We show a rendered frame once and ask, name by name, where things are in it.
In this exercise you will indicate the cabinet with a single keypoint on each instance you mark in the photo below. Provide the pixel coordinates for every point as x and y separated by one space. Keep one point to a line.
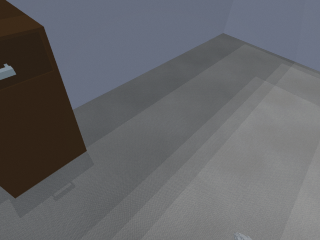
39 133

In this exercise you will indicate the handle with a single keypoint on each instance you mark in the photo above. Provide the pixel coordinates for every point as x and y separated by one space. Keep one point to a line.
6 72

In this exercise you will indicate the drawer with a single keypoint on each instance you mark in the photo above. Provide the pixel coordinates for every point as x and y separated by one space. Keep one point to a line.
27 55

